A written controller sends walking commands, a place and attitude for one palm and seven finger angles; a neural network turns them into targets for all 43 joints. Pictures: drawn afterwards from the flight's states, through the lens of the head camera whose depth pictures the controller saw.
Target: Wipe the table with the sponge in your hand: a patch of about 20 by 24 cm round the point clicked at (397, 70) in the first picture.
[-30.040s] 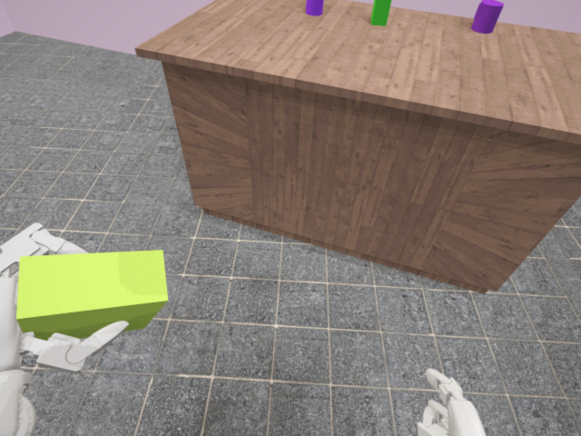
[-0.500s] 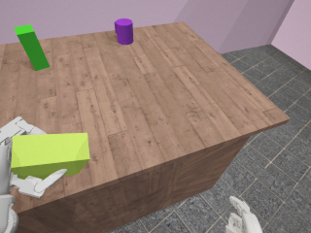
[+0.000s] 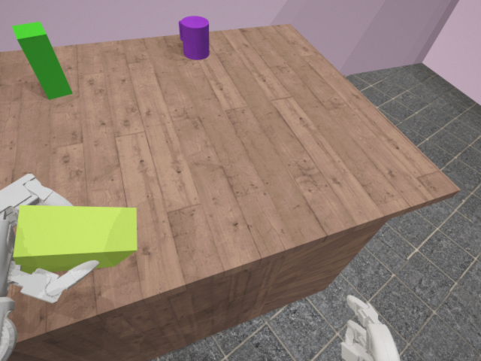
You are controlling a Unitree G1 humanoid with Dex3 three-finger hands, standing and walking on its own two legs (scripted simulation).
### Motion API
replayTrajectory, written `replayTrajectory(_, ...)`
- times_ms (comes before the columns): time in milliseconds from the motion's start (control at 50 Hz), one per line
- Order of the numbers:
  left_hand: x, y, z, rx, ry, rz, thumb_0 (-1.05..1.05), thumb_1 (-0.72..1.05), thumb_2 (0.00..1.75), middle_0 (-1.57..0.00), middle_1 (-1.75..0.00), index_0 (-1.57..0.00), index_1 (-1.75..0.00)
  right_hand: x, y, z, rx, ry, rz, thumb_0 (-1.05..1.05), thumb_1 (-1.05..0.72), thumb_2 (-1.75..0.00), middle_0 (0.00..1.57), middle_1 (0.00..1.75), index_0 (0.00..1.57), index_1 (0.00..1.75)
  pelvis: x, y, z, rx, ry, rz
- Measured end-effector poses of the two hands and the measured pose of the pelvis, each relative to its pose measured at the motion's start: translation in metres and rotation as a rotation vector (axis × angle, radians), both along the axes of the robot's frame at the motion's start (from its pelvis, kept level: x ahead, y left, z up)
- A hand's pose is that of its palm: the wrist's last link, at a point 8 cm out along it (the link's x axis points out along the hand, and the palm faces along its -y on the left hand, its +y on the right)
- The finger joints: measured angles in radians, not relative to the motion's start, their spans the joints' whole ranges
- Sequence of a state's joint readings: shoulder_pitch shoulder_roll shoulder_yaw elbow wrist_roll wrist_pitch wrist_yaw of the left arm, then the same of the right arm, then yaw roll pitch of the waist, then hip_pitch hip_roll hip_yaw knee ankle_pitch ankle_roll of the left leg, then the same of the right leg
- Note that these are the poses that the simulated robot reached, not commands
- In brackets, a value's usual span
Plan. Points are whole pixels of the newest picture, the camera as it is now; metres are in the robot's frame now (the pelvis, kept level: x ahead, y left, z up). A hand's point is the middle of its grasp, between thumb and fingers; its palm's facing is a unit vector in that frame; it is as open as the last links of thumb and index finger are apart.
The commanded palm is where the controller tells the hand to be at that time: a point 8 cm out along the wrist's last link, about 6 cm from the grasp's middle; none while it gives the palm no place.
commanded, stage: come to a stop and stand still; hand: left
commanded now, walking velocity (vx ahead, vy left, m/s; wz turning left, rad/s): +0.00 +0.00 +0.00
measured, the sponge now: (92, 241) +0.23 +0.22 +0.12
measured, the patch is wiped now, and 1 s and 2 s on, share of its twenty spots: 0.00 0.00 0.00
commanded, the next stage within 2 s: look again from close up in 0.26 s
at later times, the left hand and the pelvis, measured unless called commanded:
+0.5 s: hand (41, 243) +0.20 +0.26 +0.16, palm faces +0.40 -0.85 -0.35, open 9.6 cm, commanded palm +0.15 +0.29 +0.18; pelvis -0.01 +0.01 +0.00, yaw +0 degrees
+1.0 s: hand (40, 213) +0.23 +0.26 +0.18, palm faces +0.37 -0.76 -0.54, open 9.6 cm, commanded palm +0.16 +0.28 +0.19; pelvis -0.02 +0.00 -0.01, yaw +0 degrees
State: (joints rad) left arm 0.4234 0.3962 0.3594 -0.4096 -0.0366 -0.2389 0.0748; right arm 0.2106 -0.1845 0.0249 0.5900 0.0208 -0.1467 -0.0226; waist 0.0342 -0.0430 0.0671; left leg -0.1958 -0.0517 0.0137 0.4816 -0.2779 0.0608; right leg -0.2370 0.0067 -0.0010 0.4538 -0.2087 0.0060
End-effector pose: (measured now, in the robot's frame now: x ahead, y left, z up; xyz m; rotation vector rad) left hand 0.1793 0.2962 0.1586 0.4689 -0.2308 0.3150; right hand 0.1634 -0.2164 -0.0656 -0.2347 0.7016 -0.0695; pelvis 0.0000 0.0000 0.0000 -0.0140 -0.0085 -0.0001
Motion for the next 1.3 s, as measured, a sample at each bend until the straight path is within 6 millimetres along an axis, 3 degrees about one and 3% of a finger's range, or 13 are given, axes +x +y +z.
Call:
replayTrajectory(60, 0.002, 0.009, 0.011, -0.005, -0.072, 0.046, -0.01, -0.46, 1.04, -0.79, -1.36, -0.78, -1.37, 0.01, 0.001, 0.004, -0.016, -0.018, 0.027, 0.02, -0.9, -0.89, 0.2, 0.3, 0.2, 0.3, 0.0, 0.001, 0.0, -0.006, -0.007, 0.005)
replayTrajectory(140, 0.003, 0.0, 0.026, -0.02, -0.154, 0.022, -0.01, -0.45, 1.04, -0.78, -1.37, -0.78, -1.37, 0.022, 0.004, 0.011, -0.011, -0.063, 0.04, 0.02, -0.9, -0.89, 0.2, 0.3, 0.2, 0.3, 0.001, 0.005, 0.0, -0.01, -0.011, 0.0)
replayTrajectory(240, 0.003, -0.009, 0.022, -0.023, -0.123, -0.033, -0.01, -0.45, 1.04, -0.78, -1.37, -0.78, -1.37, 0.027, 0.008, 0.018, 0.009, -0.098, 0.021, 0.01, -0.9, -0.89, 0.2, 0.3, 0.2, 0.3, 0.001, 0.007, 0.0, -0.011, -0.009, -0.006)
replayTrajectory(380, -0.005, 0.005, 0.004, -0.028, -0.016, 0.023, -0.01, -0.46, 1.04, -0.78, -1.37, -0.78, -1.37, 0.012, 0.01, 0.013, 0.007, -0.057, 0.008, 0.01, -0.9, -0.89, 0.2, 0.3, 0.2, 0.3, -0.004, 0.006, 0.002, -0.009, -0.012, -0.003)
replayTrajectory(600, -0.018, -0.003, 0.019, -0.021, -0.092, 0.009, -0.01, -0.46, 1.04, -0.78, -1.37, -0.78, -1.37, -0.012, 0.006, 0.004, -0.003, -0.009, 0.005, 0.02, -0.9, -0.89, 0.2, 0.3, 0.2, 0.3, -0.014, 0.007, 0.002, -0.009, -0.026, 0.001)
replayTrajectory(760, -0.02, 0.001, 0.009, -0.022, -0.035, 0.025, -0.01, -0.46, 1.04, -0.78, -1.37, -0.78, -1.37, -0.019, 0.002, 0.005, 0.007, -0.021, -0.018, 0.02, -0.9, -0.89, 0.2, 0.3, 0.2, 0.3, -0.018, 0.006, 0.003, -0.007, -0.023, -0.003)
replayTrajectory(820, -0.007, 0.01, 0.034, 0.17, -0.077, 0.012, -0.01, -0.46, 1.04, -0.79, -1.36, -0.79, -1.37, -0.02, 0.005, 0.0, -0.039, 0.001, 0.07, 0.01, -0.9, -0.89, 0.2, 0.3, 0.2, 0.29, -0.023, 0.001, -0.002, 0.002, -0.018, 0.036)
replayTrajectory(920, 0.011, 0.026, 0.06, 0.065, -0.077, 0.107, -0.01, -0.46, 1.04, -0.79, -1.36, -0.78, -1.37, -0.009, 0.001, -0.012, 0.002, -0.002, 0.097, 0.02, -0.9, -0.89, 0.2, 0.3, 0.2, 0.3, -0.026, -0.003, -0.005, 0.016, -0.021, 0.017)
replayTrajectory(1040, 0.003, -0.019, 0.041, 0.184, 0.168, 0.043, -0.01, -0.45, 1.04, -0.78, -1.37, -0.78, -1.38, 0.012, -0.006, -0.007, 0.069, -0.098, 0.063, 0.02, -0.9, -0.89, 0.2, 0.3, 0.2, 0.3, -0.023, -0.009, -0.007, 0.026, -0.027, 0.002)
replayTrajectory(1100, -0.01, -0.032, 0.034, 0.204, 0.194, 0.019, -0.01, -0.45, 1.04, -0.78, -1.37, -0.78, -1.38, 0.02, -0.012, -0.003, 0.063, -0.114, 0.065, 0.02, -0.9, -0.89, 0.2, 0.3, 0.2, 0.3, -0.023, -0.019, -0.008, 0.032, -0.023, 0.005)
replayTrajectory(1220, -0.031, -0.023, 0.053, 0.267, 0.076, 0.191, -0.01, -0.46, 1.04, -0.79, -1.36, -0.79, -1.37, 0.033, -0.028, -0.006, 0.018, -0.093, 0.107, 0.01, -0.9, -0.89, 0.2, 0.3, 0.2, 0.3, -0.022, -0.042, -0.01, 0.025, -0.02, 0.036)
replayTrajectory(1300, -0.029, -0.014, 0.06, 0.324, 0.154, 0.296, -0.01, -0.46, 1.04, -0.79, -1.36, -0.78, -1.37, 0.039, -0.04, -0.016, 0.015, -0.065, 0.109, 0.01, -0.9, -0.89, 0.2, 0.3, 0.2, 0.3, -0.02, -0.052, -0.01, 0.024, -0.018, 0.052)
